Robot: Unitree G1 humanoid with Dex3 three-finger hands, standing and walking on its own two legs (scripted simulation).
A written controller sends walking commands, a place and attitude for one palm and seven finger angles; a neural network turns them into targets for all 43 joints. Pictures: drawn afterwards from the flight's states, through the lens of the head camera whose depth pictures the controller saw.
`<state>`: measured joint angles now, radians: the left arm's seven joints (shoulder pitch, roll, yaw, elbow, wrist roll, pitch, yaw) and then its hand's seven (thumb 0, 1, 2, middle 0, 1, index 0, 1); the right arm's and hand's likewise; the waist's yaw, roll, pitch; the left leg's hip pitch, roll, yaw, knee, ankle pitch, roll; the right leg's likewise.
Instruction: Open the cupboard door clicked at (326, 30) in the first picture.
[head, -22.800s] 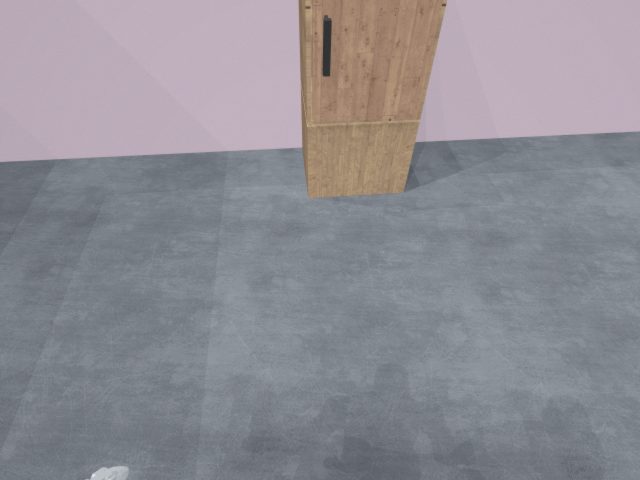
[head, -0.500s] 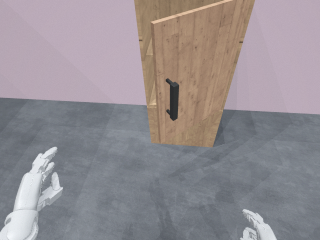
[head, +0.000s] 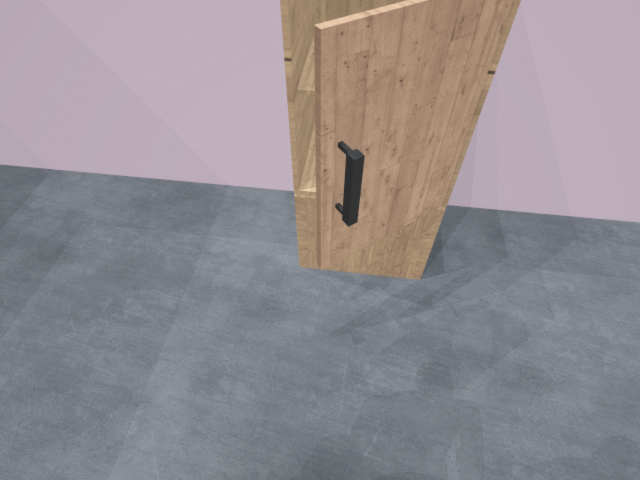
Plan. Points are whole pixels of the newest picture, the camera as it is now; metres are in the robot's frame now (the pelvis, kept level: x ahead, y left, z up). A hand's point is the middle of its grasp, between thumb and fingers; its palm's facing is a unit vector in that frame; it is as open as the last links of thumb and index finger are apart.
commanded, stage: let the arm hang, fingers relaxed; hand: left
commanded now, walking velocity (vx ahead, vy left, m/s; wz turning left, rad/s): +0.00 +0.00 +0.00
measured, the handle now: (346, 184) +0.65 -0.01 -0.05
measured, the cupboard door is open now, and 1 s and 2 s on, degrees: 40 40 40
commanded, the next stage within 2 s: look to check the result in 0.50 s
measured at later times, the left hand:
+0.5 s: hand out of the picture +0.01 +0.18 -0.18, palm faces +0.02 -0.98 -0.19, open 7.3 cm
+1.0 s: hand out of the picture +0.03 +0.22 -0.17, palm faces +0.01 -0.97 -0.26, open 7.4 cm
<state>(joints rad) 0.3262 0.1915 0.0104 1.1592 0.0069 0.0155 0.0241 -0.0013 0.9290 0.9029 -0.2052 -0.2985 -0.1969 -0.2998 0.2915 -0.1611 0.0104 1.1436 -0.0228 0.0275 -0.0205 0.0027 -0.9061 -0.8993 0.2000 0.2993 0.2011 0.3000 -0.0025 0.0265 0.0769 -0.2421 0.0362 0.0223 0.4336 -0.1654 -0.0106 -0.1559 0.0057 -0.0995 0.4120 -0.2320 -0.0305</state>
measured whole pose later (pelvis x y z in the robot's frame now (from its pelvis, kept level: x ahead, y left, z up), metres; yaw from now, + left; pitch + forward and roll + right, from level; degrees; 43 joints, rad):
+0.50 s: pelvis +0.00 +0.01 +0.00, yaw -1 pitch -2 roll +0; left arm 0.26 0.15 0.01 1.14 0.01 -0.01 0.03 0.00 0.92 0.90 -0.20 -0.30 -0.20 -0.30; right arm 0.28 -0.15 0.00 1.15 -0.02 0.00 -0.02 0.00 -0.91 -0.90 0.20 0.30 0.20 0.30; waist -0.01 0.00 0.04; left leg -0.22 0.02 0.04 0.42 -0.17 0.00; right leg -0.15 -0.01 -0.08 0.42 -0.24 -0.02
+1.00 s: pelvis +0.01 +0.01 +0.00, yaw +0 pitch -2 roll +0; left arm 0.21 0.22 0.02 1.15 0.01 -0.01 0.02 0.00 0.91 0.90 -0.20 -0.30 -0.20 -0.30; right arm 0.18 -0.23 0.00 1.14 -0.02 0.00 -0.02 0.00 -0.91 -0.90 0.20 0.30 0.20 0.30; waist 0.00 0.02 0.06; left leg -0.18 0.01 0.04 0.37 -0.15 0.00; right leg -0.11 -0.02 -0.09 0.37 -0.23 -0.01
